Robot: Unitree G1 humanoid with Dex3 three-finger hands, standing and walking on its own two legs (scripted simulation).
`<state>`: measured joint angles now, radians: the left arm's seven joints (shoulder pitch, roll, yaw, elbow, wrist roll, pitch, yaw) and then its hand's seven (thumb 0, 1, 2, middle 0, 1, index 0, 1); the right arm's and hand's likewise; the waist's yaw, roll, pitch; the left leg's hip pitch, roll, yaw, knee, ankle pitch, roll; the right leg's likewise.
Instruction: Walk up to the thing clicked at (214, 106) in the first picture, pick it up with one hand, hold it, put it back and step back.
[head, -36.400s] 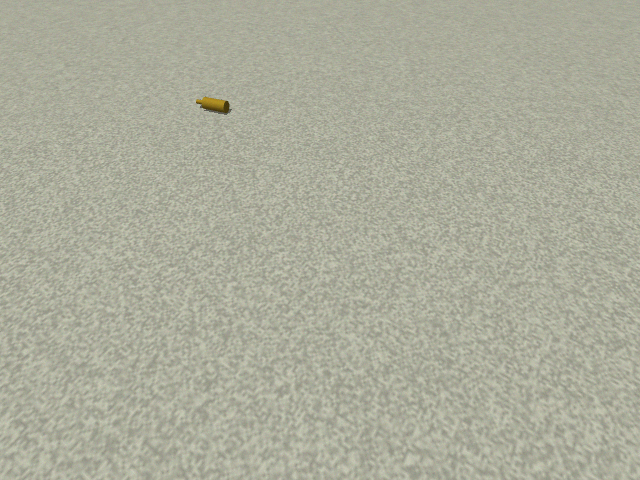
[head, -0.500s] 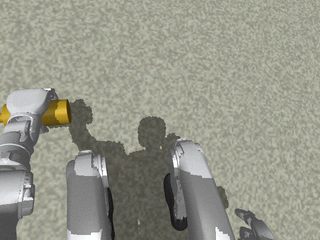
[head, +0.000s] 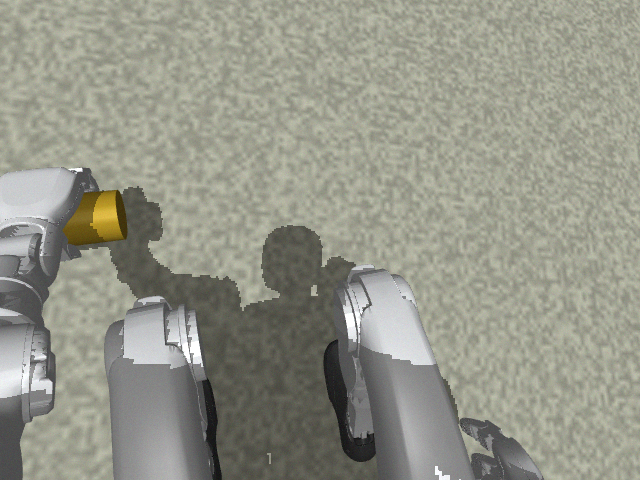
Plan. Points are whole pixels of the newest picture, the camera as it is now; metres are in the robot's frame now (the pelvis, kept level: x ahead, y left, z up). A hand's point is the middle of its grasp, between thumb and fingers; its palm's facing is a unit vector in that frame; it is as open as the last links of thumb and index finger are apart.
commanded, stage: lower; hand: left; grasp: from above
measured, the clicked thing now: (38, 223) +0.44 +0.31 -0.19
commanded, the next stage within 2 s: rest in 0.28 s
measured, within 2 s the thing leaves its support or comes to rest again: rests again in 1.38 s
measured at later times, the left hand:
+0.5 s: hand (81, 233) +0.44 +0.27 -0.24, palm faces -0.47 -0.07 -0.88, open 9.7 cm
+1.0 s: hand (95, 232) +0.45 +0.27 -0.28, palm faces -0.46 -0.10 -0.88, open 9.7 cm
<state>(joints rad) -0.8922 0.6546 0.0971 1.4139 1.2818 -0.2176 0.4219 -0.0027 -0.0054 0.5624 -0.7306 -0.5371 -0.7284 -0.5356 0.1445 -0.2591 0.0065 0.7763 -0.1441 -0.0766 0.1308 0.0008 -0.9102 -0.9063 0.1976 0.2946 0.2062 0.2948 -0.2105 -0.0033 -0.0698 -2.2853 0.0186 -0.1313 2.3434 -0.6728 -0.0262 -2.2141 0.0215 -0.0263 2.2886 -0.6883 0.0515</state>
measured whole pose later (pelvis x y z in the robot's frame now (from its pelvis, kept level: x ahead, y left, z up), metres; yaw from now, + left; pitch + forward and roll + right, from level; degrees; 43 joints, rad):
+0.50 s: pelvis +0.01 +0.00 -0.04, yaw -2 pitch +33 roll -8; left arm -0.89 0.72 0.14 1.50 1.32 -0.24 0.52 0.00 0.01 0.52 -0.75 -0.49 -0.75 -0.49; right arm 0.11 -0.27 0.06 0.78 -0.19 -0.10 0.16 0.00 -0.90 -0.90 0.20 0.29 0.21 0.30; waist -0.25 -0.04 0.00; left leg -2.36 0.01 -0.17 2.47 -0.69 -0.04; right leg -2.28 0.04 -0.05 2.39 -0.70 0.06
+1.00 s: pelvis +0.01 +0.00 -0.05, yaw -5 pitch +31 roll -10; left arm -0.91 0.81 0.18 1.60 1.33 -0.26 0.60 0.00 0.04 0.46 -0.76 -0.45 -0.76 -0.45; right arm 0.08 -0.29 0.13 0.78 -0.25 -0.15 0.22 0.00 -0.90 -0.90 0.20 0.30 0.21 0.30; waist -0.30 -0.08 0.07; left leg -2.38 0.01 -0.23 2.56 -0.73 -0.04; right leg -2.29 0.05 -0.09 2.44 -0.71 0.06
